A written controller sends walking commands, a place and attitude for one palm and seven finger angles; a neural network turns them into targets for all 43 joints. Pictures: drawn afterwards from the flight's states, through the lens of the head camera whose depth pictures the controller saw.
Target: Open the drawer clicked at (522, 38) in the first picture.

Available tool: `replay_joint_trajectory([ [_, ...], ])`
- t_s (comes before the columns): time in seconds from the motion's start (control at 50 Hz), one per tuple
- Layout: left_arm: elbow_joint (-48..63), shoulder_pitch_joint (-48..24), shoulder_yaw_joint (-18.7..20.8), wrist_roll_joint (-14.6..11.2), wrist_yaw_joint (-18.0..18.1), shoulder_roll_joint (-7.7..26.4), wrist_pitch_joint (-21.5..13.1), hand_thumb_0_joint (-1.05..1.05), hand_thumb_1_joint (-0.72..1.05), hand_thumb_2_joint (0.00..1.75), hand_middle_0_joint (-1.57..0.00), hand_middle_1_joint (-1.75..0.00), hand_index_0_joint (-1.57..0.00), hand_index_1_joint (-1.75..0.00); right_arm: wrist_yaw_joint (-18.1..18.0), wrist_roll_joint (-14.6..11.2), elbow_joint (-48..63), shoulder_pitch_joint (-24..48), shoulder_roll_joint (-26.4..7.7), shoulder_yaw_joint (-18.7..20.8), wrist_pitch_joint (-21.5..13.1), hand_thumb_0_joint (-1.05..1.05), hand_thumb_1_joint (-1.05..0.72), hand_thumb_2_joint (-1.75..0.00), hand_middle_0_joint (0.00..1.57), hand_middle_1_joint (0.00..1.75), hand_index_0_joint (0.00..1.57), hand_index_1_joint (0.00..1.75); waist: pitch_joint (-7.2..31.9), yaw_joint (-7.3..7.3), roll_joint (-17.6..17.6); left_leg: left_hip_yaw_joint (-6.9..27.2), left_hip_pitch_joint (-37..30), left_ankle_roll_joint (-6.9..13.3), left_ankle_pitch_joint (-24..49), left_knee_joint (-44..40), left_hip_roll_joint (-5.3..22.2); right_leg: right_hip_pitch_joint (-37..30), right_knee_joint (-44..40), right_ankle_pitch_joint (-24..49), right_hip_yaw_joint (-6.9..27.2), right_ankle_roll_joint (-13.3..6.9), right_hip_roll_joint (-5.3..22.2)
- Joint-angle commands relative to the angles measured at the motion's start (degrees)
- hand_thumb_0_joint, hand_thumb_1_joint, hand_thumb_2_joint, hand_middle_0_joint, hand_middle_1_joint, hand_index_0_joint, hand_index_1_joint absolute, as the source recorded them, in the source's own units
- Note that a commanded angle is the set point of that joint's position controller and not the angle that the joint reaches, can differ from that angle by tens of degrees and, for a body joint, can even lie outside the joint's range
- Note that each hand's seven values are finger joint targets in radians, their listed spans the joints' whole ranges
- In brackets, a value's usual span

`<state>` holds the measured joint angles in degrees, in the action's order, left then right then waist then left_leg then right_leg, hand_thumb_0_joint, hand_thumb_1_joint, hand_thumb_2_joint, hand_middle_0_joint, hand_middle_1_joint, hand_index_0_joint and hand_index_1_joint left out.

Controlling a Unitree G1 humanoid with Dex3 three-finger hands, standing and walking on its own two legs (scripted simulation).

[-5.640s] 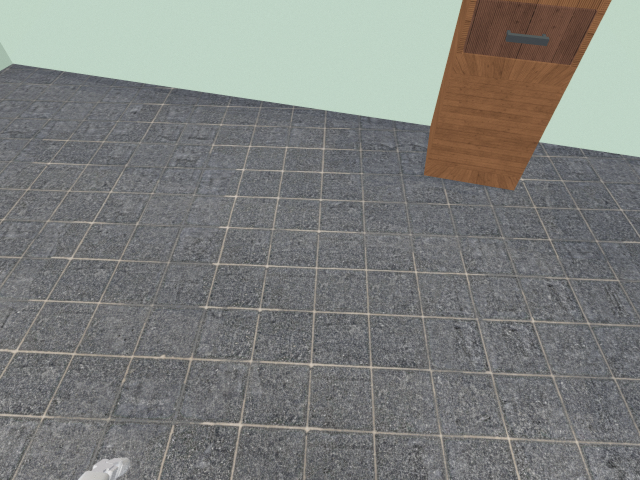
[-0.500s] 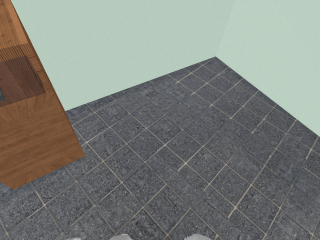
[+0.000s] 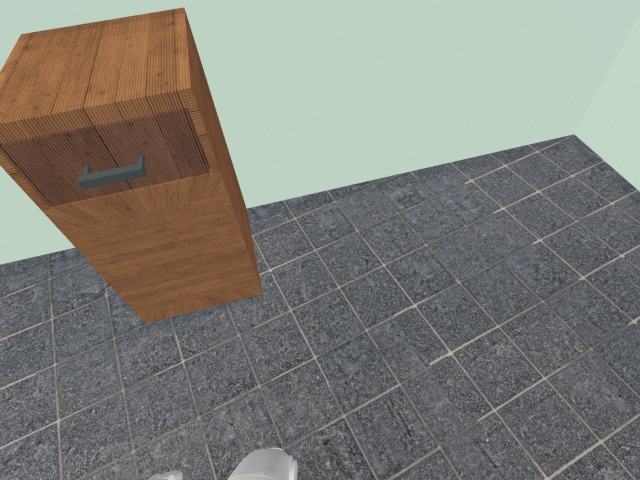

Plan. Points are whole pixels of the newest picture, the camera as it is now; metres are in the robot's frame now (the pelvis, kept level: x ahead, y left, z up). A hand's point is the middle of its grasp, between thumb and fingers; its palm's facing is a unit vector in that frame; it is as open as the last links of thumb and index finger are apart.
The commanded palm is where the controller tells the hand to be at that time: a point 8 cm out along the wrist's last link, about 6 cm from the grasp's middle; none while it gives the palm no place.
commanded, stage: turn to face it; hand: left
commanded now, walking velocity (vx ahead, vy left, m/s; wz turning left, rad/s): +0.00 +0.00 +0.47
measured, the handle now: (113, 169) +0.72 +0.50 -0.07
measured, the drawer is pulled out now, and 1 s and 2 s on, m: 0.00 0.00 0.00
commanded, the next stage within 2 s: take the last steps up to it in 0.42 s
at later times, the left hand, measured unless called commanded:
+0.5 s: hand out of the picture +0.00 +0.25 -0.16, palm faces +0.23 -0.93 -0.28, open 7.4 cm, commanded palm none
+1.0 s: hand out of the picture -0.11 +0.21 -0.18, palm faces +0.40 -0.90 -0.16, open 7.4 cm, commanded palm none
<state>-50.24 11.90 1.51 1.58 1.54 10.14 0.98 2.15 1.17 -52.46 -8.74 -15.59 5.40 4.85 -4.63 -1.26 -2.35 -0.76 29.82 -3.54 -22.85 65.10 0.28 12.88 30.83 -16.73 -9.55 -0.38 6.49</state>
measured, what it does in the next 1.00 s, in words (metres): steps on the spot, turning left: left foot, then right foot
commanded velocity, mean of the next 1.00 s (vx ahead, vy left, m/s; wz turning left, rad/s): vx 0.15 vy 0.02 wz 0.19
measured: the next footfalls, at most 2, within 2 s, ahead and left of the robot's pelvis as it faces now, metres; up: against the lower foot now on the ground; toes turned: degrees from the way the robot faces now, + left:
left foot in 0.22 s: +0.00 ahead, +0.15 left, +0.00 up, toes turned +13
right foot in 0.56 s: +0.05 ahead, -0.09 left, +0.00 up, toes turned +7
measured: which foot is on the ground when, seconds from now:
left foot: up 0.00-0.20, down 0.22-0.58, up 0.60-1.00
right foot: down 0.00-0.22, up 0.24-0.54, down 0.56-1.00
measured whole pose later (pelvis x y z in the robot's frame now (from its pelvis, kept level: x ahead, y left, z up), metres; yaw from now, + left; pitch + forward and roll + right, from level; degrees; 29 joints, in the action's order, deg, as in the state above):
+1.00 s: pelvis +0.01 +0.08 +0.00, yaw +18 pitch +0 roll -1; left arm -63.5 24.6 2.1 2.0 0.4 8.8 -1.4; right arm 2.3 1.3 -59.0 -13.6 -11.9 3.2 0.7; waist -1.1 2.7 0.5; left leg -5.9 17.3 -0.7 -17.3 32.6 4.2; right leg 6.2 25.2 -17.5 -9.6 3.7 7.5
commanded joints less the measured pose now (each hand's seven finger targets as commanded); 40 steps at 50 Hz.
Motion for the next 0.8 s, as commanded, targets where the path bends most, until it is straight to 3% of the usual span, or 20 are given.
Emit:
replay_joint_trajectory([
  [0.0,3.0,2.2,3.7,0.2,0.5,13.6,-1.3,0.0,0.9,0.9,-0.2,-0.3,-0.2,-0.3,-0.1,-0.2,5.1,4.6,-2.3,0.0,-1.4,0.0,-0.9,-0.9,0.2,0.3,0.2,0.3,3.7,2.97,13.0,-2.5,0.0,-1.1,-2.0,-8.4,1.9,-5.8,-10.5,21.2,6.8,-6.4,13.8],
  [0.08,1.3,4.5,4.4,0.4,0.2,15.4,-1.0,0.0,0.9,0.9,-0.2,-0.3,-0.2,-0.3,-0.3,-0.6,5.7,5.8,-1.6,-0.8,-2.1,0.0,-0.9,-0.9,0.2,0.3,0.2,0.3,6.0,4.4,14.7,-4.9,-5.4,0.0,-3.9,-20.0,1.0,-8.5,-7.3,27.8,6.0,-6.8,15.1],
  [0.14,0.5,3.2,4.6,0.0,0.1,15.1,-0.6,0.0,0.9,0.9,-0.2,-0.3,-0.2,-0.3,-0.7,-0.6,4.3,1.3,-2.6,-0.9,-3.0,0.0,-0.9,-0.9,0.2,0.3,0.2,0.3,8.6,2.09,13.9,-6.0,-14.6,1.0,4.7,-34.4,1.0,-6.6,-1.0,26.7,2.8,-3.3,13.8],
  [0.16,0.6,3.0,4.6,-0.6,-0.1,14.2,-0.3,0.0,0.9,0.9,-0.2,-0.3,-0.2,-0.3,-0.8,-0.4,3.5,-1.5,-4.6,-0.5,-3.6,0.0,-0.9,-0.9,0.2,0.3,0.2,0.3,10.2,0.28,8.4,-4.6,-22.5,1.9,13.1,-42.4,2.4,-2.1,5.1,23.2,0.5,-0.5,12.2],
  [0.18,2.2,3.8,4.2,-1.1,-0.4,11.1,0.0,0.0,0.9,0.9,-0.2,-0.3,-0.2,-0.3,-1.1,0.2,3.4,-3.8,-10.7,0.9,-4.2,0.0,-0.9,-0.9,0.2,0.3,0.2,0.3,12.7,-0.85,-6.7,11.1,-32.8,7.2,28.9,-44.6,14.9,11.2,16.1,4.9,-1.9,3.7,5.6],
  [0.2,4.5,0.3,2.7,-0.7,-0.5,8.1,0.2,0.0,0.9,0.9,-0.2,-0.3,-0.2,-0.3,-1.4,-0.1,2.7,-7.2,-14.5,1.6,-3.8,0.0,-0.9,-0.9,0.2,0.3,0.2,0.3,11.2,-2.9,-15.4,19.4,-32.4,14.3,47.6,-44.7,24.5,19.6,25.1,-21.2,0.8,5.4,1.5],
  [0.22,4.1,-2.6,2.7,-0.4,-0.1,8.7,0.9,0.0,0.9,0.9,-0.2,-0.3,-0.2,-0.3,-2.2,0.0,1.3,-8.5,-12.7,1.4,-4.0,0.0,-0.9,-0.9,0.2,0.3,0.2,0.3,10.8,-3.64,-11.1,17.9,-29.7,15.6,45.4,-44.4,23.4,19.6,30.5,-19.7,5.7,4.8,1.5],
  [0.26,2.0,-2.9,3.0,-0.8,-0.4,8.8,0.9,0.0,0.9,0.9,-0.2,-0.3,-0.2,-0.3,-2.9,0.1,2.3,-2.4,-9.6,0.4,-3.9,0.0,-0.9,-0.9,0.2,0.3,0.2,0.3,7.3,-1.25,-10.0,12.9,-24.0,14.4,37.9,-44.6,18.5,19.3,33.5,-13.1,8.0,4.9,1.5],
  [0.3,0.1,0.0,3.0,-0.8,-0.9,8.2,0.9,0.0,0.9,0.9,-0.2,-0.3,-0.2,-0.3,-2.9,0.1,3.1,1.0,-7.9,-0.4,-4.2,0.0,-0.9,-0.9,0.2,0.3,0.2,0.3,6.4,0.87,-7.6,8.1,-22.3,12.4,36.9,-44.4,14.4,16.1,30.5,-9.5,7.0,5.0,0.3],
  [0.44,-0.7,0.7,2.1,-1.1,-0.6,6.8,0.4,0.0,0.9,0.9,-0.2,-0.3,-0.2,-0.3,-2.7,0.2,1.2,-0.7,-7.9,-0.1,-3.8,0.0,-0.9,-0.9,0.2,0.3,0.2,0.3,7.4,0.08,-6.6,10.8,-23.1,13.0,36.5,-43.3,13.9,8.0,12.3,-8.7,5.5,4.5,-3.2],
  [0.5,-2.5,5.3,2.0,-1.1,-0.2,6.8,-0.5,0.0,0.9,0.9,-0.2,-0.3,-0.2,-0.3,-2.6,-0.2,0.9,0.8,-6.8,-0.2,-3.7,0.0,-0.9,-0.9,0.2,0.3,0.2,0.3,8.3,2.51,-5.7,9.9,-19.6,10.4,32.2,-39.9,11.4,-0.9,-1.5,2.0,4.6,4.1,-4.0],
  [0.52,-3.2,7.2,2.1,-0.9,0.0,7.7,-1.1,0.0,0.9,0.9,-0.2,-0.3,-0.2,-0.3,-2.4,-0.5,0.6,0.3,-5.1,-0.6,-3.9,0.0,-0.9,-0.9,0.2,0.3,0.2,0.3,9.2,3.37,-2.1,8.4,-16.7,8.0,24.0,-36.8,9.0,-6.5,-8.9,6.6,6.1,3.8,-2.0],
  [0.54,-3.7,8.0,2.8,-0.1,0.3,11.8,-1.9,0.0,0.9,0.9,-0.2,-0.3,-0.2,-0.3,-2.1,-1.0,0.6,-1.2,-1.7,-1.1,-4.0,0.0,-0.9,-0.9,0.2,0.3,0.2,0.3,10.2,3.33,9.0,3.1,-7.0,4.4,9.0,-28.2,3.3,-14.5,-13.6,7.6,17.4,0.8,8.2],
  [0.56,-3.5,9.3,3.4,0.2,0.1,15.8,-1.9,0.0,0.9,0.9,-0.2,-0.3,-0.2,-0.3,-1.8,-0.7,2.4,0.7,-0.1,-1.6,-3.7,0.0,-0.9,-0.9,0.2,0.3,0.2,0.3,6.3,4.95,18.6,0.2,0.6,2.3,-10.0,-18.2,-1.8,-12.0,-17.8,4.7,27.8,-5.0,18.5],
  [0.58,-3.5,9.7,3.5,-0.3,0.0,14.9,-2.2,0.0,0.9,0.9,-0.2,-0.3,-0.2,-0.3,-1.9,0.1,2.0,1.7,-3.0,-0.8,-2.6,0.0,-0.9,-0.9,0.2,0.3,0.2,0.3,3.6,5.73,21.4,4.9,0.8,2.7,-10.0,-10.7,0.6,-4.1,-21.8,-7.2,30.9,-6.1,18.9],
  [0.6,-3.4,7.3,3.2,-0.3,0.0,13.2,-2.2,0.0,0.9,0.9,-0.2,-0.3,-0.2,-0.3,-1.5,0.2,1.3,1.9,-3.4,-0.4,-2.5,0.0,-0.9,-0.9,0.2,0.3,0.2,0.3,-0.6,4.46,17.8,5.0,2.7,3.0,-5.2,-5.1,1.2,-0.9,-24.1,-16.2,30.7,-6.4,17.5],
  [0.62,-3.0,5.3,2.9,-0.3,-0.2,11.6,-2.5,0.0,0.9,0.9,-0.2,-0.3,-0.2,-0.3,-1.0,0.4,0.0,0.6,-3.3,-0.3,-2.7,0.0,-0.9,-0.9,0.2,0.3,0.2,0.3,-1.7,2.94,12.7,4.4,3.9,2.7,-0.3,-2.1,2.0,-1.1,-23.6,-15.6,25.9,-5.3,14.9],
  [0.64,-3.1,4.3,2.7,-0.3,-0.1,10.4,-2.8,0.0,0.9,0.9,-0.2,-0.3,-0.2,-0.3,-0.5,0.5,-1.4,-1.2,-2.7,-0.3,-2.9,0.0,-0.9,-0.9,0.2,0.3,0.2,0.3,-1.1,1.97,10.4,3.3,3.4,2.4,2.8,-1.4,2.9,-1.9,-22.3,-12.4,20.9,-4.1,13.1],
  [0.68,-3.6,6.0,2.3,-0.3,-0.3,8.9,-3.8,0.0,0.9,0.9,-0.2,-0.3,-0.2,-0.3,-0.2,0.6,-2.5,-2.9,-1.1,-0.5,-3.2,0.0,-0.9,-0.9,0.2,0.3,0.2,0.3,0.5,2.19,10.8,1.6,3.3,1.4,7.1,-1.8,3.1,-4.8,-21.2,-5.3,14.9,-3.2,10.6],
  [0.78,-6.9,11.3,2.5,0.2,-0.2,8.6,-4.5,0.0,0.9,0.9,-0.2,-0.3,-0.2,-0.3,0.1,0.4,-1.6,0.5,0.4,-0.9,-3.7,0.0,-0.9,-0.9,0.2,0.3,0.2,0.3,-0.5,4.19,10.5,-1.2,3.6,0.9,6.7,-11.1,5.0,-7.1,-22.7,-6.4,14.0,-5.3,12.5],
])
